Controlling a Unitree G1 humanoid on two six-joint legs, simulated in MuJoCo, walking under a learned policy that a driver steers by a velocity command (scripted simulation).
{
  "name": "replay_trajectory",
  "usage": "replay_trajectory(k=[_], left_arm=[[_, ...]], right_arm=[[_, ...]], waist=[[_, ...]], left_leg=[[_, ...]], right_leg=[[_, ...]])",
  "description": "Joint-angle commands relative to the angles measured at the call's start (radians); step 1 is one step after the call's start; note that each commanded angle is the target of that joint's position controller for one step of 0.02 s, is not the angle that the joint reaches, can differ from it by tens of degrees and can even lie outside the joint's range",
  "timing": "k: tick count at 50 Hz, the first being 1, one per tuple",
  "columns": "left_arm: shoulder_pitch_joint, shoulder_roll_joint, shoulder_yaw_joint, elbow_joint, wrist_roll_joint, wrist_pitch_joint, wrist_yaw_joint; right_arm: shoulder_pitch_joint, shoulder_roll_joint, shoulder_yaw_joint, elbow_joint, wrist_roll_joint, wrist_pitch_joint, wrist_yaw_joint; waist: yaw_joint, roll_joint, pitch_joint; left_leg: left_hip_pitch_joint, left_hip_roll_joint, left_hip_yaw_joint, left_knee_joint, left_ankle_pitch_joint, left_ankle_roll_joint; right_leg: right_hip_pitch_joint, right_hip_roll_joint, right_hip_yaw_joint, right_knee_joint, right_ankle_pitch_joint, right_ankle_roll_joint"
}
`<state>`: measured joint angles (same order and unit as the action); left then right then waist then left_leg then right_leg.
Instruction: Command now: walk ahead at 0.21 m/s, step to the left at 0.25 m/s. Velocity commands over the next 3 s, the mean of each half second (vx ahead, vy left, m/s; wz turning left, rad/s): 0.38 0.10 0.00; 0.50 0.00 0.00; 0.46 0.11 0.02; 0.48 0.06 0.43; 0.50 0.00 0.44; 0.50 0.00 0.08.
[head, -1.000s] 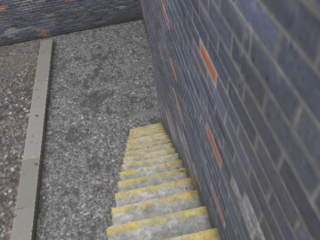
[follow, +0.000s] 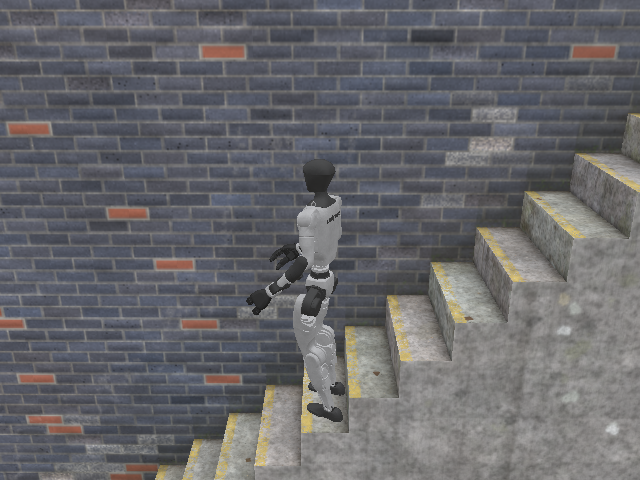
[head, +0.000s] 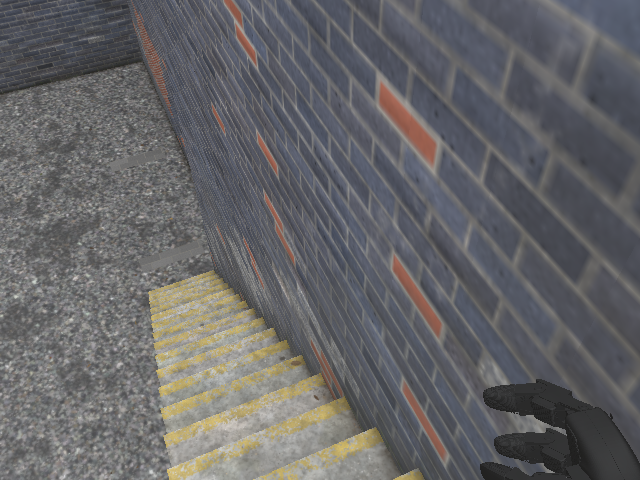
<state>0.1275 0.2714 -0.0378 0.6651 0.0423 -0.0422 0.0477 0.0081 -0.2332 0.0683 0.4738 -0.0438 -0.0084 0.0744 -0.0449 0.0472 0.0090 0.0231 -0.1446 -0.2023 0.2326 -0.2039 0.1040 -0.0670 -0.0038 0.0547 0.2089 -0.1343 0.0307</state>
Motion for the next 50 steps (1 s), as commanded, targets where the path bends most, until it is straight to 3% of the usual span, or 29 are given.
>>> replay_trajectory(k=[1, 3, 5, 8, 10, 11, 12, 14, 16, 17, 19, 22, 25, 27, 28, 31, 33, 34, 36, 39, 40, 42, 44, 45, 46, 47, 48, 49, 50], left_arm=[[-0.055, 0.133, 0.023, -0.092, 0.005, -0.006, 0.014], [-0.083, 0.115, 0.003, -0.113, 0.027, 0.007, 0.027], [-0.084, 0.140, 0.006, -0.115, 0.023, 0.014, 0.030], [-0.101, 0.169, 0.014, -0.117, 0.027, 0.009, 0.028], [-0.125, 0.178, 0.014, -0.144, 0.025, 0.013, 0.026], [-0.327, 0.132, -0.011, -0.251, 0.022, 0.022, 0.006], [-0.296, 0.093, -0.020, -0.257, 0.016, 0.031, -0.008], [-0.256, 0.069, -0.031, -0.276, 0.008, 0.026, -0.015], [-0.262, 0.077, -0.035, -0.293, 0.017, 0.028, -0.009], [-0.223, 0.087, -0.030, -0.293, 0.015, 0.023, -0.007], [-0.237, 0.073, -0.041, -0.308, 0.023, 0.031, -0.003], [-0.282, 0.074, -0.048, -0.351, 0.024, 0.037, 0.005], [-0.306, 0.089, -0.051, -0.369, 0.021, 0.027, 0.010], [-0.350, 0.092, -0.050, -0.373, 0.018, 0.029, 0.012], [-0.335, 0.098, -0.043, -0.355, 0.010, 0.034, 0.007], [-0.277, 0.083, -0.047, -0.334, 0.028, 0.042, 0.008], [-0.277, 0.081, -0.045, -0.326, 0.037, 0.051, 0.008], [-0.275, 0.071, -0.052, -0.329, 0.038, 0.068, 0.016], [-0.253, 0.076, -0.053, -0.304, 0.039, 0.069, 0.023], [-0.220, 0.096, -0.042, -0.279, 0.053, 0.073, 0.017], [-0.199, 0.119, -0.025, -0.263, 0.030, 0.062, 0.019], [-0.150, 0.140, -0.012, -0.251, 0.033, 0.054, 0.016], [-0.073, 0.132, -0.002, -0.230, 0.052, 0.054, 0.003], [-0.125, 0.104, 0.005, -0.264, 0.075, 0.035, -0.012], [-0.176, 0.116, 0.018, -0.289, 0.076, 0.005, -0.019], [-0.254, 0.134, 0.032, -0.337, 0.096, -0.046, -0.025], [-0.225, 0.107, 0.024, -0.321, 0.083, -0.085, -0.030], [-0.148, 0.069, 0.016, -0.276, 0.049, -0.100, -0.042], [-0.103, 0.017, 0.012, -0.226, -0.016, -0.083, -0.059]], right_arm=[[-0.019, -0.108, -0.026, -0.072, -0.006, 0.000, 0.001], [0.000, -0.103, -0.014, -0.061, -0.020, 0.018, 0.006], [-0.021, -0.122, -0.018, -0.061, -0.029, 0.019, 0.012], [-0.023, -0.148, -0.024, -0.051, -0.013, 0.009, 0.025], [0.014, -0.139, -0.019, -0.043, -0.019, 0.001, 0.031], [0.088, -0.212, -0.058, 0.010, 0.005, 0.002, -0.007], [0.087, -0.231, -0.058, 0.011, 0.005, 0.000, -0.027], [0.087, -0.205, -0.054, 0.001, -0.001, -0.010, -0.031], [0.061, -0.197, -0.051, 0.006, 0.004, -0.008, -0.036], [0.023, -0.198, -0.047, 0.011, -0.005, -0.009, -0.033], [-0.025, -0.187, -0.038, 0.010, -0.018, -0.015, -0.023], [-0.042, -0.185, -0.027, 0.020, -0.018, -0.024, -0.007], [0.015, -0.189, -0.019, 0.052, -0.031, -0.014, 0.006], [0.110, -0.188, -0.013, 0.075, -0.044, -0.012, 0.007], [0.104, -0.213, -0.017, 0.084, -0.033, -0.012, -0.008], [0.099, -0.214, -0.013, 0.075, -0.029, -0.010, -0.027], [0.106, -0.202, -0.007, 0.065, -0.033, -0.017, -0.026], [0.121, -0.212, -0.008, 0.071, -0.040, -0.004, -0.031], [0.129, -0.224, -0.015, 0.059, -0.049, 0.011, -0.041], [0.122, -0.219, -0.018, 0.024, -0.044, 0.019, -0.049], [0.116, -0.240, -0.029, 0.020, -0.029, 0.013, -0.062], [0.124, -0.235, -0.031, 0.000, -0.023, 0.020, -0.072], [0.117, -0.240, -0.037, -0.026, -0.010, 0.012, -0.086], [0.140, -0.223, -0.040, -0.029, 0.003, 0.003, -0.096], [0.147, -0.218, -0.041, -0.031, 0.002, -0.002, -0.098], [0.246, -0.249, -0.049, -0.046, -0.034, -0.005, -0.093], [0.244, -0.256, -0.057, -0.054, -0.037, 0.008, -0.101], [0.207, -0.264, -0.064, -0.083, -0.021, 0.021, -0.121], [0.186, -0.205, -0.044, -0.117, -0.008, 0.024, -0.137]], waist=[[-0.027, -0.008, -0.176], [-0.038, -0.021, -0.197], [-0.027, 0.006, -0.185], [-0.026, 0.023, -0.164], [-0.034, 0.014, -0.150], [-0.070, -0.068, -0.092], [-0.048, -0.007, -0.102], [-0.031, 0.037, -0.112], [-0.025, -0.007, -0.123], [0.011, 0.018, -0.144], [0.011, -0.012, -0.165], [-0.008, -0.001, -0.132], [-0.047, 0.005, -0.129], [-0.095, -0.031, -0.107], [-0.071, -0.022, -0.084], [-0.043, -0.020, -0.134], [-0.036, -0.040, -0.127], [-0.026, -0.039, -0.133], [-0.017, -0.024, -0.127], [0.002, -0.032, -0.111], [0.011, 0.013, -0.111], [0.024, -0.026, -0.115], [0.055, -0.071, -0.107], [0.040, -0.015, -0.045], [0.037, -0.005, 0.030], [0.009, 0.001, 0.058], [0.021, -0.113, 0.047], [0.048, -0.265, 0.026], [0.029, -0.363, 0.034]], left_leg=[[0.205, 0.231, -0.112, 0.074, 0.943, -0.114], [0.221, 0.250, -0.104, 0.054, 1.043, -0.134], [0.230, 0.245, -0.088, 0.030, 1.071, -0.144], [0.239, 0.241, -0.083, 0.018, 1.108, -0.150], [0.244, 0.243, -0.095, 0.009, 1.118, -0.157], [0.299, 0.257, -0.110, 0.053, 1.149, -0.224], [0.367, 0.280, -0.126, 0.104, 1.204, -0.257], [0.387, 0.297, -0.146, 0.124, 1.216, -0.249], [0.361, 0.298, -0.155, 0.128, 1.250, -0.210], [0.304, 0.331, -0.172, 0.132, 1.218, -0.177], [0.166, 0.299, -0.167, 0.115, 1.161, -0.152], [0.146, 0.284, -0.182, 0.094, 1.097, -0.141], [0.177, 0.263, -0.179, 0.068, 1.036, -0.111], [0.202, 0.238, -0.173, 0.049, 1.107, -0.144], [0.206, 0.241, -0.166, 0.067, 1.149, -0.158], [0.185, 0.235, -0.152, 0.063, 1.170, -0.172], [0.160, 0.231, -0.149, 0.045, 1.162, -0.184], [0.155, 0.235, -0.158, 0.019, 1.158, -0.190], [0.160, 0.236, -0.146, -0.007, 1.219, -0.200], [0.161, 0.237, -0.140, -0.009, 1.330, -0.205], [0.159, 0.224, -0.126, 0.000, 1.332, -0.204], [0.146, 0.214, -0.124, 0.047, 1.367, -0.214], [0.084, 0.185, -0.117, 0.170, 1.395, -0.242], [0.160, 0.217, -0.148, 0.236, 1.387, -0.256], [0.129, 0.213, -0.161, 0.291, 1.454, -0.289], [0.084, 0.122, -0.101, 0.350, 1.211, -0.365], [-0.014, 0.095, -0.114, 0.425, 0.909, -0.423], [-0.138, 0.072, -0.134, 0.473, 0.418, -0.442], [-0.311, 0.089, -0.153, 0.322, -0.181, -0.404]], right_leg=[[-0.017, -0.097, 0.101, 0.011, 0.394, -0.052], [0.012, -0.097, 0.110, 0.027, 0.490, -0.044], [0.000, -0.088, 0.118, 0.020, 0.440, -0.039], [-0.016, -0.073, 0.111, 0.018, 0.355, -0.036], [-0.025, -0.069, 0.116, 0.009, 0.362, -0.032], [-0.186, 0.008, 0.067, 0.150, 0.128, -0.053], [-0.313, -0.006, 0.091, 0.192, -0.135, -0.065], [-0.392, -0.021, 0.129, 0.242, -0.238, -0.071], [-0.368, -0.020, 0.115, 0.245, -0.226, -0.043], [-0.321, -0.052, 0.147, 0.214, -0.191, -0.040], [-0.187, -0.013, 0.123, 0.278, -0.086, 0.004], [-0.185, -0.003, 0.134, 0.227, -0.042, 0.020], [-0.131, 0.005, 0.150, 0.116, 0.152, 0.000], [-0.138, 0.027, 0.148, 0.112, 0.282, -0.012], [-0.153, 0.031, 0.154, 0.101, 0.292, -0.013], [-0.052, 0.032, 0.152, 0.083, 0.343, -0.017], [-0.008, 0.031, 0.154, 0.074, 0.398, -0.021], [0.017, 0.019, 0.169, 0.054, 0.445, -0.023], [0.051, 0.023, 0.166, 0.051, 0.460, -0.038], [0.072, 0.023, 0.158, 0.048, 0.509, -0.064], [0.073, 0.012, 0.152, 0.054, 0.510, -0.066], [0.096, 0.007, 0.141, 0.058, 0.565, -0.089], [0.103, -0.012, 0.126, 0.088, 0.643, -0.134], [-0.146, 0.013, 0.069, 0.119, 0.232, -0.122], [-0.282, 0.022, 0.054, 0.170, -0.055, -0.153], [-0.399, -0.012, 0.034, 0.236, -0.169, -0.200], [-0.359, -0.070, 0.052, 0.217, -0.110, -0.264], [-0.230, -0.122, 0.105, 0.174, 0.052, -0.305], [-0.064, -0.166, 0.172, 0.224, 0.367, -0.305]])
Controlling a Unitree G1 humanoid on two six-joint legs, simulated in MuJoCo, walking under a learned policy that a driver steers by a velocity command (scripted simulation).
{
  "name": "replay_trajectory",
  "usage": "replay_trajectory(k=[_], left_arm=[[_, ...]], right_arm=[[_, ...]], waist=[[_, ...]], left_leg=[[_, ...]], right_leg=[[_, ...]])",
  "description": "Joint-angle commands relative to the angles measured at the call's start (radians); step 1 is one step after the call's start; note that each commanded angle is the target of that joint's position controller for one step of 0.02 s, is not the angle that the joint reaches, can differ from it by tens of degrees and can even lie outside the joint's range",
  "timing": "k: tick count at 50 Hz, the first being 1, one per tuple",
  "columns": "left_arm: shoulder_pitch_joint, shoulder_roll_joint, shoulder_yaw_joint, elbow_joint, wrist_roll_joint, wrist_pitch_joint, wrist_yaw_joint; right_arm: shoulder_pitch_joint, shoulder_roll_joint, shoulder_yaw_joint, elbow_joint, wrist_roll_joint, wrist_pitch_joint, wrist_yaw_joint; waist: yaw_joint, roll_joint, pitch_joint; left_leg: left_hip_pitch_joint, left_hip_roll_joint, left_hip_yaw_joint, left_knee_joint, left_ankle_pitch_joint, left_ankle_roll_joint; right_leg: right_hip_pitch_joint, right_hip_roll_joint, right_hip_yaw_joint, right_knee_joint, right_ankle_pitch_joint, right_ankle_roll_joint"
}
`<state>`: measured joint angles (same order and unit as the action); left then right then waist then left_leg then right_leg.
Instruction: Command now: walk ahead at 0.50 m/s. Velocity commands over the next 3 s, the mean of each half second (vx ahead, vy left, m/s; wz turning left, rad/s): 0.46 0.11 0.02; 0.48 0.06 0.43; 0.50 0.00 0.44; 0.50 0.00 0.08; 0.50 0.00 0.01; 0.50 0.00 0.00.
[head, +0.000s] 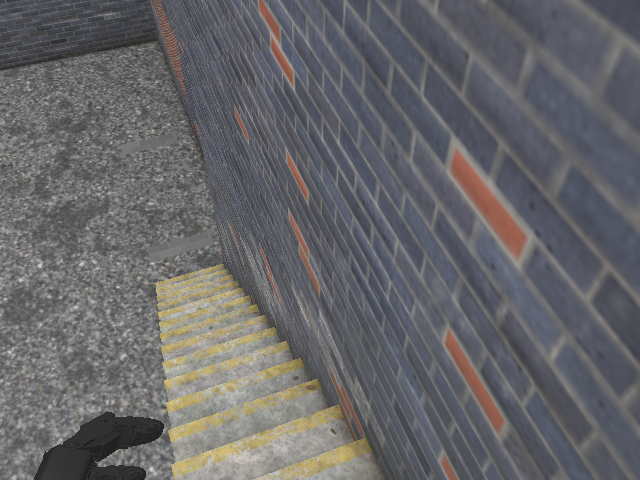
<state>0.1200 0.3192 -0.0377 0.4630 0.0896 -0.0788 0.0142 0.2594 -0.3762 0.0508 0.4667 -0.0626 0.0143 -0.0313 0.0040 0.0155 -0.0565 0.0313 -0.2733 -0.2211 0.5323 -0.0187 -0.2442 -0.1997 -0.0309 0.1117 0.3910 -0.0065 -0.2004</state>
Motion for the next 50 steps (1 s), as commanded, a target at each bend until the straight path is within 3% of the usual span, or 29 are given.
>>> replay_trajectory(k=[1, 2, 4, 7, 9, 11, 13, 17, 21, 22, 23, 26, 27, 29, 32, 33, 34, 35, 38, 40, 42, 43, 44, 45, 46, 47, 48, 49, 50], left_arm=[[-0.281, -0.086, 0.008, -0.054, -0.115, -0.006, -0.048], [-0.342, 0.135, 0.076, -0.075, -0.098, 0.042, -0.042], [-0.569, 0.154, 0.075, -0.170, -0.036, -0.029, 0.020], [-0.570, 0.040, 0.048, -0.130, -0.015, -0.133, -0.080], [-0.445, -0.051, 0.016, -0.081, -0.011, -0.125, -0.110], [0.333, -0.066, 0.039, 0.164, -0.102, -0.087, -0.073], [0.722, 0.046, 0.062, 0.266, -0.129, -0.026, -0.042], [0.328, 0.065, 0.044, 0.145, -0.064, -0.059, 0.025], [0.283, 0.088, 0.093, 0.210, -0.052, 0.047, 0.033], [0.384, 0.058, 0.087, 0.261, -0.058, 0.019, 0.051], [0.012, 0.124, 0.153, 0.199, -0.113, -0.014, 0.082], [0.062, -0.171, 0.063, 0.097, -0.139, -0.125, 0.162], [0.119, -0.110, 0.103, 0.104, -0.174, -0.135, 0.183], [0.188, -0.043, 0.142, 0.131, -0.107, -0.044, 0.196], [0.401, -0.036, 0.142, 0.120, -0.095, 0.031, 0.111], [0.351, -0.111, 0.108, 0.111, -0.148, 0.013, 0.059], [0.416, -0.014, 0.136, 0.175, -0.151, 0.017, 0.043], [0.557, 0.034, 0.147, 0.262, -0.111, 0.036, 0.040], [0.860, 0.143, 0.125, 0.448, 0.097, 0.024, 0.081], [0.898, 0.094, 0.128, 0.555, 0.078, -0.027, 0.132], [1.215, 0.114, 0.096, 0.591, 0.264, -0.109, 0.201], [1.321, 0.135, 0.128, 0.646, 0.208, -0.163, 0.227], [1.353, 0.046, 0.102, 0.710, 0.130, -0.234, 0.242], [1.202, -0.260, 0.028, 0.769, -0.159, -0.321, 0.206], [1.028, -0.747, -0.084, 0.876, -0.011, -0.406, 0.083], [1.152, -0.534, 0.010, 0.941, -0.090, -0.404, 0.027], [0.602, -0.155, 0.080, 0.728, -0.268, -0.295, 0.082], [0.892, 0.270, 0.149, 0.620, -0.241, -0.241, 0.165], [0.562, 0.351, 0.175, 0.496, -0.238, -0.179, 0.188]], right_arm=[[0.128, 0.091, 0.026, -0.051, -0.014, -0.048, -0.042], [0.295, -0.011, -0.001, 0.031, 0.008, -0.086, -0.026], [0.761, -0.213, -0.102, 0.292, 0.038, -0.035, 0.006], [0.843, -0.158, -0.154, 0.415, 0.103, -0.032, -0.071], [0.625, -0.014, -0.115, 0.388, 0.097, -0.041, -0.105], [0.172, -0.005, -0.115, 0.296, 0.021, -0.041, -0.082], [-0.117, -0.171, -0.131, 0.185, 0.111, -0.075, -0.050], [0.268, 0.118, -0.047, 0.211, 0.019, -0.019, 0.036], [0.256, 0.040, -0.086, 0.139, -0.004, -0.147, 0.078], [0.256, 0.054, -0.103, 0.138, 0.009, -0.171, 0.103], [0.486, 0.151, -0.073, 0.143, 0.177, -0.125, 0.070], [0.511, -0.051, -0.070, 0.229, 0.164, -0.054, 0.121], [0.605, 0.028, -0.049, 0.285, 0.067, -0.051, 0.140], [0.400, -0.036, -0.113, 0.282, 0.042, -0.055, 0.152], [0.396, -0.181, -0.203, 0.220, 0.202, -0.050, 0.066], [0.306, -0.295, -0.221, 0.277, 0.230, -0.010, 0.007], [0.298, -0.272, -0.206, 0.217, 0.162, 0.012, -0.018], [0.376, -0.261, -0.171, 0.308, 0.138, 0.062, -0.038], [0.246, -0.097, -0.163, 0.258, 0.038, 0.061, -0.038], [-0.200, -0.197, -0.197, -0.013, -0.027, 0.074, -0.112], [-0.513, -0.354, -0.318, -0.160, -0.100, 0.003, -0.093], [-0.594, -0.554, -0.398, -0.220, -0.071, -0.040, -0.122], [-0.748, -0.618, -0.444, -0.315, -0.012, -0.062, -0.130], [-0.991, -0.338, -0.355, -0.409, -0.046, -0.090, -0.129], [-0.805, 0.171, -0.106, -0.281, 0.032, -0.236, -0.128], [-0.440, 0.301, -0.038, -0.119, 0.070, -0.317, -0.103], [0.380, 0.160, -0.034, 0.232, 0.261, -0.330, -0.080], [0.942, -0.017, -0.055, 0.484, 0.289, -0.310, -0.031], [1.043, 0.050, -0.060, 0.618, 0.241, -0.228, 0.006]], waist=[[-0.183, -0.097, 0.120], [-0.239, 0.418, 0.133], [-0.361, 0.370, 0.181], [-0.286, -0.179, 0.310], [-0.172, -0.228, 0.283], [0.189, -0.201, -0.092], [0.380, -0.063, -0.145], [0.010, 0.233, 0.180], [-0.084, 0.105, 0.234], [-0.052, -0.058, 0.174], [-0.271, -0.679, 0.290], [-0.123, -0.284, 0.281], [-0.141, -0.156, 0.277], [-0.069, -0.087, 0.184], [0.138, -0.231, 0.207], [0.134, 0.238, 0.258], [0.079, 0.550, 0.245], [0.054, 0.960, 0.195], [0.059, 0.975, 0.127], [0.320, 0.225, -0.073], [0.449, 0.482, -0.024], [0.543, 0.301, 0.063], [0.623, -0.263, 0.131], [0.604, -1.774, 0.356], [0.220, -1.200, 0.902], [0.144, -0.205, 0.886], [-0.315, 0.469, 0.315], [-0.282, 0.902, -0.628], [-0.389, 0.826, -0.601]], left_leg=[[-0.113, 0.316, -0.207, -0.512, -0.628, 0.095], [0.545, 0.322, -0.102, -0.531, 0.367, 0.242], [0.930, 0.483, -0.185, 0.042, 1.342, 0.160], [0.611, 0.312, -0.168, -0.013, 0.706, -0.034], [-0.015, 0.183, -0.121, -0.043, 0.501, 0.014], [-0.870, 0.001, -0.062, 0.632, -0.332, 0.087], [-0.631, -0.029, 0.092, 0.959, -0.521, 0.098], [-0.556, 0.079, 0.103, 0.892, -0.703, 0.195], [-0.318, 0.022, 0.368, -0.058, 0.344, 0.216], [-0.217, 0.066, 0.297, -0.126, 0.833, 0.227], [-0.142, 0.508, -0.054, -0.178, 1.136, 0.375], [-0.087, 0.528, -0.131, -0.079, 1.379, 0.235], [-0.193, 0.563, -0.154, -0.222, 1.384, 0.294], [-0.133, 0.359, -0.028, 0.081, 0.995, 0.209], [-0.553, 0.396, -0.474, 0.414, -0.171, 0.052], [-0.598, 0.305, -0.525, 0.133, -0.739, -0.011], [-0.537, 0.305, -0.608, -0.279, -0.721, -0.089], [-0.251, 0.252, -0.457, -0.526, -0.412, -0.163], [-0.190, -0.081, 0.032, -0.137, 0.781, -0.512], [-0.225, 0.158, -0.147, 0.429, 1.261, -0.643], [-0.745, -0.207, 0.092, 0.624, 2.676, -1.482], [-0.819, -0.285, 0.166, 0.972, 2.819, -1.713], [-1.185, -0.316, 0.102, 1.827, 1.452, -1.770], [-2.339, 0.057, -0.365, 2.918, -2.483, -1.200], [-3.491, 0.316, -0.679, 2.300, -3.132, -0.539], [-3.080, 0.156, -0.284, 1.698, -2.878, -0.369], [-1.239, 0.331, 0.004, 0.722, -1.678, -0.338], [0.664, 0.477, -0.279, 0.646, 0.559, -0.112], [0.573, 0.568, -0.435, 0.190, 1.281, 0.081]], right_leg=[[-0.197, -0.104, 0.116, 0.361, 0.391, 0.063], [-0.757, 0.063, 0.047, 0.753, -0.366, 0.163], [-1.463, 0.147, 0.064, 1.214, -0.904, 0.049], [-1.453, 0.100, -0.220, 0.870, -0.475, -0.001], [-0.717, 0.096, -0.343, 0.356, 0.033, 0.096], [0.721, 0.010, -0.038, 0.313, 1.014, 0.103], [0.637, -0.106, -0.001, 0.115, 0.975, 0.123], [0.203, -0.130, 0.038, -0.107, 0.550, 0.076], [-0.106, 0.043, -0.083, 0.026, 0.037, 0.137], [-0.133, 0.096, -0.208, 0.105, -0.128, 0.237], [-0.648, -0.089, -0.046, 0.356, -0.322, 0.213], [-0.838, -0.016, -0.051, 0.777, -0.719, 0.269], [-0.624, -0.017, -0.109, 1.013, -0.743, 0.295], [-0.527, -0.082, -0.152, 0.856, -0.748, 0.323], [-0.706, -0.404, 0.133, 1.369, -0.613, 0.210], [-0.941, -0.137, -0.191, 1.411, -0.735, 0.246], [-0.822, -0.009, -0.290, 1.584, -0.648, 0.326], [-0.876, 0.111, -0.452, 1.731, -0.685, 0.340], [-0.268, 0.097, -0.424, 1.015, -0.930, 0.216], [-0.223, -0.019, -0.211, 1.082, -0.987, 0.150], [0.104, 0.115, -0.669, 0.996, -1.604, 0.104], [0.003, 0.184, -0.718, 0.866, -1.597, 0.128], [-0.039, 0.006, -0.460, 0.718, -1.348, 0.043], [0.254, -0.508, 0.330, 0.875, -0.262, -0.091], [0.639, -0.335, 0.139, 1.030, -0.480, 0.244], [0.624, -0.103, -0.038, 1.187, -0.383, 0.362], [-0.177, -0.040, -0.311, 1.043, 0.318, 0.534], [-0.471, 0.025, -0.238, 1.251, -0.152, 0.510], [-0.261, -0.032, -0.186, 1.398, -0.386, 0.550]])
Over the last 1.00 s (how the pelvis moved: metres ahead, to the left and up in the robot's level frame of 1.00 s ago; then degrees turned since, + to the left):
0.22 0.07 0.00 0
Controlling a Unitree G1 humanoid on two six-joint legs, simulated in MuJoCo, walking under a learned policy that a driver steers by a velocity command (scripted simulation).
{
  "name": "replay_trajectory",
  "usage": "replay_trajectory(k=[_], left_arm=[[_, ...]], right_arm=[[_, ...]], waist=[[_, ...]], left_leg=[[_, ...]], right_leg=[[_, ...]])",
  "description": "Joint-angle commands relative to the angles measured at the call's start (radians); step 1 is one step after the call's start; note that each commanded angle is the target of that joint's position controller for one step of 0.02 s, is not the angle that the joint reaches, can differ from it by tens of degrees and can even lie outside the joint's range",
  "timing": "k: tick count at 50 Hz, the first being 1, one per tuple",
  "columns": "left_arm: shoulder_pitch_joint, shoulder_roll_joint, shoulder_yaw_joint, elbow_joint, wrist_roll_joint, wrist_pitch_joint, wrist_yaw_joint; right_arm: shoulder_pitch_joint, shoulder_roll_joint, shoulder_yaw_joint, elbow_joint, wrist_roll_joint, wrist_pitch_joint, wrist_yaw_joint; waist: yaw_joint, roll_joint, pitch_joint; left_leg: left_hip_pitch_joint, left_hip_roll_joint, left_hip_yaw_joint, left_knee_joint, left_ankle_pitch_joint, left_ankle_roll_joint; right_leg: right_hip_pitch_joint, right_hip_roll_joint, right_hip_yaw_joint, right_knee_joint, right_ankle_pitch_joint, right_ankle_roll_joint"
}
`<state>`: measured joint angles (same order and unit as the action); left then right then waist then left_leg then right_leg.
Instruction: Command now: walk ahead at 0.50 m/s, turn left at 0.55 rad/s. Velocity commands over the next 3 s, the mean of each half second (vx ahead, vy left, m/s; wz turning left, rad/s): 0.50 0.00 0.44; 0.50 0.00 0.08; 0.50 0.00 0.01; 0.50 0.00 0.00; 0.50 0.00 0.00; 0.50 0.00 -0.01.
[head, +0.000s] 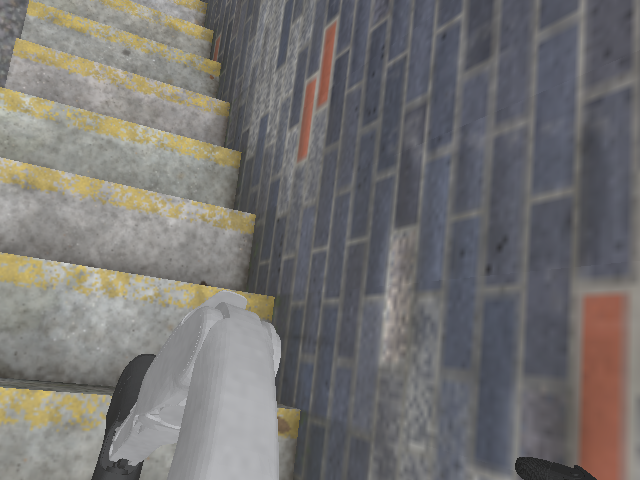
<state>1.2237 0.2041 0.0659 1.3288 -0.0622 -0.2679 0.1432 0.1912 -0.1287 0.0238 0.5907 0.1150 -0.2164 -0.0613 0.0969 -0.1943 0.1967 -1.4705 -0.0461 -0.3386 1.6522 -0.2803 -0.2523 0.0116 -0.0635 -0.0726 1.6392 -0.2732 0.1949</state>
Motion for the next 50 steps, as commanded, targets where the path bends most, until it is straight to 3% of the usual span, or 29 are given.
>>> replay_trajectory(k=[1, 2, 3, 4, 5, 6, 7, 8, 11, 14, 17, 18, 22, 25, 27, 33, 34, 36, 38, 41, 42, 43, 44, 45, 46, 47, 48, 49, 50], left_arm=[[-0.733, 0.386, 0.070, -0.420, -0.054, 0.064, 0.027], [-0.887, 0.260, 0.059, -0.492, -0.056, 0.141, 0.026], [-0.930, 0.160, 0.044, -0.604, -0.054, 0.211, 0.038], [-0.674, 0.213, 0.044, -0.591, 0.005, 0.234, 0.057], [-0.420, 0.121, 0.026, -0.530, 0.057, 0.236, 0.050], [-0.088, 0.021, 0.038, -0.521, 0.090, 0.187, -0.043], [-0.174, 0.099, -0.007, -0.511, 0.053, 0.244, -0.099], [-0.209, 0.142, -0.023, -0.472, 0.034, 0.263, -0.118], [0.070, 0.158, -0.039, -0.273, -0.047, 0.206, -0.186], [-0.544, 0.157, -0.013, -0.447, -0.021, 0.243, -0.178], [-0.960, 0.211, -0.007, -0.564, 0.159, 0.225, -0.164], [-0.935, 0.204, 0.002, -0.532, 0.139, 0.221, -0.157], [-1.171, 0.070, -0.052, -0.631, 0.048, 0.146, -0.160], [-0.860, 0.051, -0.051, -0.562, -0.007, 0.140, -0.195], [-0.662, 0.054, -0.054, -0.525, 0.022, 0.168, -0.183], [-0.868, 0.094, -0.061, -0.502, -0.037, 0.138, -0.211], [-0.897, 0.096, -0.069, -0.490, -0.076, 0.124, -0.228], [-0.640, 0.062, -0.082, -0.364, -0.015, 0.121, -0.259], [-0.071, 0.065, -0.066, -0.132, 0.033, 0.165, -0.259], [0.006, 0.049, -0.091, 0.029, 0.072, 0.156, -0.232], [-0.051, 0.030, -0.108, 0.050, 0.076, 0.161, -0.211], [-0.376, 0.093, -0.097, -0.033, 0.105, 0.182, -0.166], [-0.564, 0.366, -0.003, -0.090, 0.034, 0.218, -0.090], [-0.733, 0.314, 0.000, -0.240, 0.033, 0.231, -0.058], [-0.938, 0.251, 0.000, -0.392, 0.080, 0.231, -0.042], [-1.015, 0.353, 0.059, -0.425, 0.039, 0.218, -0.032], [-0.892, 0.398, 0.119, -0.373, -0.015, 0.234, -0.033], [-0.629, 0.280, 0.121, -0.259, -0.020, 0.270, -0.016], [-0.447, 0.206, 0.097, -0.178, -0.021, 0.237, -0.041]], right_arm=[[1.034, -0.224, -0.037, 0.561, 0.035, 0.087, 0.078], [1.013, -0.264, -0.035, 0.608, -0.070, 0.118, 0.121], [0.980, -0.229, -0.004, 0.709, -0.132, 0.096, 0.163], [0.771, -0.400, -0.022, 0.754, -0.156, 0.086, 0.161], [0.735, -0.660, -0.042, 0.729, -0.164, 0.084, 0.148], [0.677, -0.914, -0.086, 0.639, -0.132, 0.083, 0.129], [0.594, -0.747, -0.111, 0.603, 0.018, 0.102, 0.110], [0.484, -0.615, -0.093, 0.596, 0.113, 0.073, 0.110], [0.176, -0.442, -0.054, 0.464, 0.021, 0.116, 0.047], [0.124, -0.289, -0.039, 0.475, -0.094, 0.213, 0.024], [0.116, -0.212, -0.037, 0.401, -0.104, 0.257, -0.036], [0.014, -0.233, -0.040, 0.353, -0.127, 0.252, -0.057], [0.192, -0.212, -0.037, 0.327, -0.023, 0.186, -0.149], [0.021, -0.128, 0.005, 0.269, -0.056, 0.140, -0.132], [-0.024, -0.120, 0.018, 0.247, -0.065, 0.125, -0.094], [0.262, -0.105, -0.009, 0.291, -0.097, 0.070, -0.070], [0.187, -0.087, -0.001, 0.266, -0.092, 0.034, -0.079], [-0.052, -0.107, -0.007, 0.233, -0.077, 0.030, -0.084], [-0.139, -0.085, -0.014, 0.248, -0.044, 0.048, -0.036], [-0.212, -0.078, -0.031, 0.183, -0.039, 0.095, 0.034], [-0.202, -0.042, -0.022, 0.153, -0.100, 0.130, 0.057], [0.206, -0.021, -0.044, 0.229, -0.094, 0.210, 0.093], [0.273, 0.025, 0.004, 0.291, -0.015, 0.250, 0.094], [0.420, -0.045, 0.032, 0.374, 0.010, 0.277, 0.080], [0.625, -0.106, 0.037, 0.557, -0.067, 0.288, 0.077], [0.817, -0.022, 0.066, 0.716, -0.148, 0.251, 0.060], [0.715, -0.100, 0.018, 0.706, -0.152, 0.133, 0.023], [0.390, -0.124, -0.011, 0.610, -0.065, 0.057, -0.035], [0.181, -0.035, -0.013, 0.527, -0.026, 0.014, -0.071]], waist=[[-0.487, 0.786, -0.703], [-0.457, 0.395, -0.611], [-0.378, 0.526, -0.442], [-0.165, 0.851, -0.430], [-0.019, 0.916, -0.516], [0.127, 1.390, -0.701], [-0.093, 0.826, -1.010], [-0.126, 0.452, -1.229], [0.048, 0.214, -1.368], [-0.034, 0.486, -0.796], [-0.146, 0.516, -0.411], [-0.100, 0.355, -0.356], [-0.174, 0.069, 0.018], [-0.016, 0.206, 0.057], [0.060, 0.254, 0.032], [-0.146, 0.220, 0.052], [-0.118, 0.055, 0.142], [0.047, 0.235, -0.062], [0.220, 0.147, -0.308], [0.205, -0.041, -0.148], [0.145, -0.160, -0.111], [-0.257, -0.491, 0.100], [-0.274, -0.849, 0.133], [-0.333, -0.662, 0.102], [-0.398, -0.259, 0.130], [-0.436, -0.055, 0.165], [-0.363, 0.366, 0.294], [-0.162, 0.611, 0.246], [-0.009, 0.594, 0.315]], left_leg=[[1.949, 0.262, -0.170, -1.093, 1.787, 0.128], [1.787, 0.387, -0.320, -1.259, 1.663, 0.179], [1.370, 0.432, -0.268, -2.014, 1.927, 0.111], [1.620, 0.302, -0.099, -1.854, 2.382, 0.001], [2.009, 0.291, -0.058, -1.153, 2.875, -0.131], [2.612, 0.129, 0.298, -0.622, 2.784, -0.129], [2.860, 0.293, -0.040, -0.878, 2.106, 0.032], [2.849, 0.259, -0.233, -0.899, 1.555, 0.010], [2.459, 0.432, -0.529, -1.017, 0.597, 0.171], [1.819, 0.170, -0.240, -1.034, 0.584, 0.190], [1.404, -0.173, 0.020, -1.023, 0.804, 0.024], [1.316, -0.099, -0.149, -0.942, 0.930, 0.082], [1.124, -0.197, 0.022, -0.850, 0.168, 0.098], [0.801, -0.092, 0.083, -0.818, 0.133, 0.240], [0.758, -0.001, 0.030, -0.699, 0.235, 0.254], [1.565, 0.223, 0.021, -0.441, 0.107, 0.266], [1.443, 0.111, 0.268, -0.412, -0.214, 0.195], [0.989, 0.025, 0.528, -0.344, -0.201, 0.227], [0.856, -0.097, 0.641, 0.063, -0.323, 0.215], [1.172, -0.172, 0.623, 0.417, -0.742, 0.128], [1.289, -0.170, 0.550, 0.435, -0.753, 0.143], [0.919, -0.311, 0.668, 0.157, -0.664, 0.183], [0.650, -0.270, 0.583, -0.222, -0.604, 0.272], [0.688, -0.263, 0.589, -0.330, -0.584, 0.325], [0.827, -0.330, 0.647, -0.505, -0.427, 0.366], [0.874, -0.322, 0.554, -0.842, -0.401, 0.400], [0.926, -0.194, 0.062, -0.808, -0.590, 0.413], [1.234, -0.013, -0.108, -0.704, -0.160, 0.486], [1.342, 0.044, -0.090, -0.581, 0.087, 0.406]], right_leg=[[-0.368, -0.006, -0.042, 0.106, -0.334, 0.069], [-0.121, 0.009, -0.061, 0.186, -0.269, 0.124], [0.364, 0.127, -0.152, 0.412, -0.442, 0.146], [0.218, 0.204, -0.086, 0.664, -0.843, 0.139], [-0.161, 0.234, -0.029, 1.029, -1.239, 0.179], [-0.883, 0.260, 0.336, 1.501, -1.101, 0.111], [-1.231, 0.172, 0.375, 1.444, -0.757, 0.079], [-1.122, -0.013, 0.472, 1.126, -0.467, 0.021], [-0.878, -0.083, 0.449, 0.808, -0.032, -0.078], [-0.845, -0.039, 0.253, 0.110, -0.079, -0.179], [-0.564, 0.121, 0.003, -0.537, 0.338, -0.229], [-0.539, 0.141, 0.047, -0.488, 0.310, -0.200], [-0.634, 0.207, 0.011, -1.120, 0.776, -0.173], [-0.397, 0.196, 0.069, -1.049, 0.879, -0.197], [-0.432, 0.170, 0.172, -0.857, 0.767, -0.237], [-1.504, 0.150, 0.365, -0.738, 0.579, -0.118], [-1.426, 0.182, 0.199, -0.964, 0.739, -0.096], [-0.514, 0.051, 0.126, -1.250, 1.226, -0.137], [0.188, 0.002, 0.076, -1.151, 1.522, -0.245], [-0.119, -0.053, 0.182, -1.356, 1.203, -0.221], [-0.272, -0.035, 0.233, -1.415, 1.081, -0.077], [-0.183, 0.130, 0.337, -1.506, 0.775, 0.082], [-0.249, -0.053, 0.896, -1.658, -0.201, -0.042], [-0.289, -0.080, 0.934, -1.767, -0.461, 0.035], [-0.313, 0.050, 0.614, -1.740, -0.280, 0.332], [-0.189, 0.127, 0.416, -1.468, 0.061, 0.430], [-0.224, 0.034, 0.286, -1.110, 0.777, 0.284], [-0.558, 0.034, 0.411, -0.882, 0.449, 0.298], [-0.869, 0.095, 0.495, -0.749, 0.046, 0.222]])
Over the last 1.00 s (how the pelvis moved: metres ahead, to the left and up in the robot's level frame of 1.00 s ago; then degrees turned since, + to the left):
1.07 0.28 -1.21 12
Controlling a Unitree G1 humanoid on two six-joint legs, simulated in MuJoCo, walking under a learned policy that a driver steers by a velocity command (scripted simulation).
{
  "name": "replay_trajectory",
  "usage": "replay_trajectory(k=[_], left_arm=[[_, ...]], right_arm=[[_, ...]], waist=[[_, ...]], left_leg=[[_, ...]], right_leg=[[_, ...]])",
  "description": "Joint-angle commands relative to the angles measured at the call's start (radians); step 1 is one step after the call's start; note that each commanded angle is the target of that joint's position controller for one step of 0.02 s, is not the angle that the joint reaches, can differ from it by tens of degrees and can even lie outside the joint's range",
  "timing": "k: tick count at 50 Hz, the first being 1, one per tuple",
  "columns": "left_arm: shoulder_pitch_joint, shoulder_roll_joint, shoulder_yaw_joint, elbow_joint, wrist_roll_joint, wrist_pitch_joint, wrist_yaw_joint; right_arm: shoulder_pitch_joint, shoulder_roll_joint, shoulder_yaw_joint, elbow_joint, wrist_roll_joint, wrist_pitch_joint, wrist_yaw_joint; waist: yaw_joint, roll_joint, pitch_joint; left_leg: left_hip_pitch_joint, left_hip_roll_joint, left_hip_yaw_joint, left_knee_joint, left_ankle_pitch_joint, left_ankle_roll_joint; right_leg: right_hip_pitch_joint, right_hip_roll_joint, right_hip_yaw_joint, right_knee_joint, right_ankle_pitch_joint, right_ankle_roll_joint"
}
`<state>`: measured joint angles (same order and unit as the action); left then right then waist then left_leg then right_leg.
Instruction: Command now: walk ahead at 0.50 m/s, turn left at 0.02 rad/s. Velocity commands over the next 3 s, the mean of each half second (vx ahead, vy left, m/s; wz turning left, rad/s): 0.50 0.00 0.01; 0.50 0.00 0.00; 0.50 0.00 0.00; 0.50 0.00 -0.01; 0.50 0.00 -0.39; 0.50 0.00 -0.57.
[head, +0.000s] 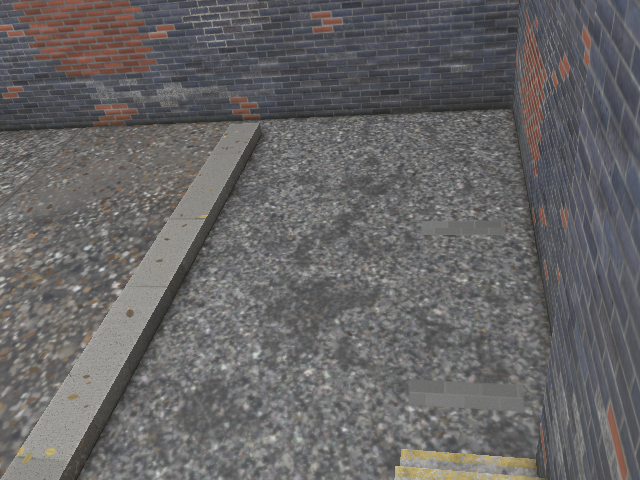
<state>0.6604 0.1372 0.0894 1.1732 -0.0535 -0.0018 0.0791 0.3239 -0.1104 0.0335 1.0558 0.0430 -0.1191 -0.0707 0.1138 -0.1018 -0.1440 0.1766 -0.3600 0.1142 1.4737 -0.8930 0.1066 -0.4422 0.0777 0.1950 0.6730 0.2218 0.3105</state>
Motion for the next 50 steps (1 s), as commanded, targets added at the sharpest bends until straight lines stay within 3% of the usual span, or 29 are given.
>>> replay_trajectory(k=[1, 3, 5, 6, 8, 9, 13, 15, 17, 19, 20, 22, 23, 25, 26, 27, 28, 30, 31, 33, 34, 35, 37, 40, 42, 44, 47, 49, 50], left_arm=[[0.285, 0.168, 0.041, 0.058, -0.026, -0.073, -0.001], [0.507, 0.096, -0.002, 0.250, 0.070, -0.151, -0.088], [0.593, 0.059, -0.023, 0.333, 0.022, -0.109, -0.137], [0.627, 0.129, -0.028, 0.323, 0.063, -0.098, -0.141], [0.387, 0.250, -0.053, 0.229, 0.100, -0.118, -0.139], [0.202, 0.326, -0.043, 0.162, 0.066, -0.103, -0.096], [-0.127, 0.433, -0.053, -0.004, -0.010, -0.057, 0.012], [-0.150, 0.262, -0.091, -0.009, -0.009, -0.066, 0.039], [-0.211, 0.284, -0.079, -0.074, 0.059, -0.069, 0.055], [-0.131, 0.158, -0.102, -0.069, -0.069, -0.067, 0.099], [-0.221, 0.095, -0.124, -0.163, -0.050, -0.072, 0.099], [-0.332, 0.235, -0.077, -0.203, -0.053, -0.043, 0.050], [-0.449, 0.258, -0.068, -0.213, -0.014, -0.017, 0.037], [-0.554, 0.105, -0.090, -0.318, 0.014, 0.011, -0.008], [-0.485, -0.010, -0.124, -0.458, 0.028, 0.008, -0.031], [-0.250, 0.002, -0.139, -0.438, -0.045, -0.001, -0.063], [-0.342, 0.181, -0.102, -0.394, -0.025, -0.036, -0.072], [0.083, 0.199, -0.041, -0.118, 0.014, -0.031, -0.108], [-0.023, 0.201, -0.049, -0.154, -0.004, -0.015, -0.127], [-0.173, 0.166, -0.050, -0.229, 0.085, -0.015, -0.117], [-0.208, 0.147, -0.056, -0.241, 0.071, -0.014, -0.119], [-0.171, 0.231, -0.032, -0.195, 0.027, -0.014, -0.098], [-0.138, 0.240, -0.026, -0.168, 0.001, -0.036, -0.066], [0.233, 0.211, 0.004, 0.011, -0.034, -0.111, -0.005], [0.351, -0.011, -0.056, 0.078, 0.003, -0.106, 0.048], [0.159, 0.035, -0.041, -0.033, 0.069, -0.052, 0.082], [-0.542, 0.134, -0.041, -0.222, 0.024, -0.086, 0.053], [-0.388, 0.075, -0.072, -0.310, -0.060, -0.119, -0.033], [-0.312, 0.080, -0.070, -0.288, -0.089, -0.103, -0.034]], right_arm=[[-0.038, -0.051, -0.052, 0.010, 0.032, -0.098, -0.065], [0.028, -0.216, -0.108, 0.018, 0.053, -0.050, -0.035], [-0.192, -0.263, -0.105, -0.098, 0.047, 0.019, 0.011], [-0.244, -0.224, -0.101, -0.141, 0.022, 0.036, 0.036], [0.084, -0.114, -0.091, -0.165, 0.002, 0.047, 0.097], [0.239, -0.118, -0.078, -0.132, 0.005, 0.067, 0.101], [0.103, -0.072, -0.019, -0.171, 0.009, 0.141, 0.037], [0.074, -0.091, -0.008, -0.206, -0.008, 0.103, 0.041], [0.333, -0.154, -0.025, -0.062, -0.038, 0.117, 0.047], [0.401, -0.269, -0.041, -0.009, 0.017, 0.052, 0.055], [0.350, -0.219, -0.018, 0.029, -0.016, 0.036, 0.077], [0.414, -0.033, 0.020, 0.065, -0.022, 0.060, 0.097], [0.662, -0.048, 0.010, 0.134, -0.034, 0.058, 0.083], [0.773, -0.043, 0.054, 0.125, -0.060, 0.026, 0.065], [0.570, -0.169, 0.031, 0.047, -0.024, -0.034, 0.037], [0.132, -0.421, -0.077, -0.058, 0.004, -0.046, -0.023], [-0.001, -0.270, -0.058, -0.137, 0.007, -0.045, -0.052], [0.040, -0.377, -0.102, -0.087, -0.061, -0.006, -0.073], [0.019, -0.290, -0.092, -0.105, -0.022, -0.017, -0.088], [0.092, -0.171, -0.083, -0.064, 0.047, 0.016, -0.082], [0.142, -0.080, -0.071, -0.069, 0.031, 0.051, -0.057], [0.048, -0.008, -0.048, -0.191, -0.004, 0.070, -0.025], [-0.002, -0.051, -0.067, -0.183, 0.028, 0.075, 0.016], [-0.053, -0.114, -0.107, -0.133, -0.036, 0.033, 0.047], [-0.118, -0.106, -0.111, -0.157, -0.057, 0.019, 0.048], [0.089, -0.065, -0.095, -0.100, -0.094, 0.000, 0.054], [0.785, -0.098, -0.121, 0.081, 0.012, -0.009, 0.055], [0.586, -0.116, -0.117, 0.007, 0.011, 0.051, 0.068], [0.291, -0.130, -0.118, -0.074, -0.017, 0.067, 0.062]], waist=[[0.067, 0.381, 0.722], [0.136, -0.277, 0.356], [0.226, -0.147, 0.226], [0.259, -0.051, 0.179], [-0.042, -0.235, 0.028], [-0.117, -0.250, -0.018], [-0.244, 0.086, 0.063], [-0.237, 0.061, 0.047], [-0.266, -0.002, 0.072], [-0.264, 0.071, 0.251], [-0.260, 0.253, 0.288], [-0.325, 0.466, 0.293], [-0.455, 0.343, 0.245], [-0.390, 0.133, 0.322], [-0.186, 0.269, 0.338], [0.013, 0.456, 0.384], [0.003, 0.111, 0.427], [0.150, -0.064, 0.031], [0.079, 0.026, 0.188], [0.040, 0.002, 0.289], [0.027, -0.091, 0.267], [0.002, -0.473, 0.376], [-0.037, -0.276, 0.470], [0.061, -0.150, 0.492], [0.048, 0.048, 0.427], [-0.073, 0.263, 0.342], [-0.617, 0.334, 0.272], [-0.438, 0.357, 0.061], [-0.304, 0.441, 0.233]], left_leg=[[-0.362, 0.349, -0.402, -0.284, 0.928, -0.057], [-0.339, 0.056, -0.199, 0.195, 0.362, -0.178], [-0.471, 0.013, -0.246, 0.545, -0.017, -0.143], [-0.647, -0.016, -0.265, 0.799, -0.064, -0.161], [-0.912, 0.093, -0.374, 0.676, -0.030, -0.087], [-0.998, 0.172, -0.447, 0.460, 0.177, -0.091], [-0.613, 0.259, -0.129, -0.195, 0.499, -0.223], [-0.574, 0.355, -0.249, -0.445, 0.864, -0.160], [-0.725, 0.349, -0.240, -0.235, 0.826, -0.133], [-0.699, 0.354, -0.160, -0.701, 1.206, -0.055], [-0.289, 0.185, 0.132, -0.985, 1.660, -0.122], [-0.117, 0.411, -0.112, -1.193, 1.667, -0.009], [-0.065, 0.456, -0.210, -0.975, 1.560, 0.041], [-0.254, 0.432, -0.321, -0.960, 1.185, 0.129], [-0.297, 0.582, -0.734, -0.897, 0.770, 0.144], [-0.407, 0.791, -1.105, -1.000, 0.265, 0.176], [-0.678, 0.611, -0.790, -0.911, 0.285, 0.076], [-1.271, 0.540, -0.702, -0.696, 0.095, 0.095], [-1.240, 0.528, -0.685, -0.525, 0.005, 0.064], [-1.183, 0.352, -0.423, -0.113, 0.116, -0.082], [-1.157, 0.261, -0.230, 0.081, 0.086, -0.123], [-1.217, 0.229, 0.015, 0.081, 0.151, -0.115], [-1.263, 0.226, -0.133, 0.059, 0.458, -0.021], [-1.399, 0.274, -0.248, 0.148, 0.398, 0.020], [-1.086, 0.249, -0.019, -0.067, 0.580, -0.082], [-0.482, 0.280, -0.021, -0.418, 0.653, -0.107], [0.504, 0.511, -0.301, -0.719, 1.023, 0.111], [0.288, 0.574, -0.621, -0.856, 0.427, 0.180], [-0.354, 0.590, -0.815, -0.837, 0.111, 0.161]], right_leg=[[-0.452, 0.062, 0.215, 0.139, -0.627, 0.058], [0.381, -0.107, -0.089, -0.583, 0.662, -0.177], [0.727, -0.259, -0.051, -0.629, 0.722, -0.329], [0.868, -0.318, -0.012, -0.452, 0.630, -0.404], [1.025, -0.265, -0.155, -0.020, 0.831, -0.289], [1.035, -0.270, -0.125, 0.009, 0.601, -0.252], [0.257, -0.122, -0.002, -0.193, 0.365, -0.178], [0.144, -0.161, 0.028, -0.020, 0.444, -0.290], [0.167, -0.233, 0.146, 0.136, 0.575, -0.220], [-0.062, -0.001, -0.148, 0.527, -0.222, -0.045], [-0.381, 0.181, -0.423, 0.444, -0.501, 0.013], [-0.454, 0.049, -0.291, 1.074, -1.152, -0.148], [-0.510, 0.024, -0.194, 1.402, -1.313, -0.179], [-0.573, 0.092, -0.086, 1.634, -1.095, -0.243], [-0.822, -0.065, 0.062, 1.489, -1.322, -0.288], [-0.954, -0.246, 0.304, 0.998, -1.020, -0.344], [-0.665, -0.256, 0.231, 0.581, -0.601, -0.350], [0.344, -0.118, -0.140, 0.937, -0.151, -0.297], [0.078, -0.224, 0.063, 0.853, -0.068, -0.289], [0.006, -0.219, -0.002, 0.537, -0.442, -0.325], [-0.026, -0.190, -0.051, 0.287, -0.677, -0.322], [-0.147, -0.187, 0.184, -0.092, -1.048, -0.301], [-0.171, -0.201, 0.256, 0.026, -1.204, -0.271], [0.048, -0.097, 0.437, 0.222, -0.681, -0.178], [-0.107, 0.035, 0.236, 0.276, -0.510, -0.149], [-0.296, 0.063, 0.140, 0.303, -0.517, -0.078], [-1.170, 0.083, 0.072, 1.251, -1.198, -0.129], [-1.042, -0.099, -0.052, 0.826, -1.030, -0.269], [-0.744, -0.129, 0.039, 0.797, -1.027, -0.306]])
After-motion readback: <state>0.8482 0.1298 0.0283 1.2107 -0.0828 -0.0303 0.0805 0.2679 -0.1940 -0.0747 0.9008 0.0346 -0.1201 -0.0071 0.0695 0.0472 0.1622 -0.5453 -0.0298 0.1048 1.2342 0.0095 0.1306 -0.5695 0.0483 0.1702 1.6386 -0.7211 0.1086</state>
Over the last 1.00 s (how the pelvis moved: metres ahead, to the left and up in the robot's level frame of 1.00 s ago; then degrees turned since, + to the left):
0.84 0.25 -0.71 13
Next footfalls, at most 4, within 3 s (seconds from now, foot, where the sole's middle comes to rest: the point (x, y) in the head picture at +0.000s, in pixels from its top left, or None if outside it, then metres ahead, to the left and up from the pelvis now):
0.14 right None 0.18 -0.03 -0.92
0.50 left None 0.48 0.00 -1.13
0.66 right None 0.52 -0.33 -1.16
0.94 left None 0.72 -0.09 -1.39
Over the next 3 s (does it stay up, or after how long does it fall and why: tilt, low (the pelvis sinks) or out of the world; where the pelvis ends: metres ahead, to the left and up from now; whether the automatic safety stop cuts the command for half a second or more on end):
stays up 2.53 0.12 -1.81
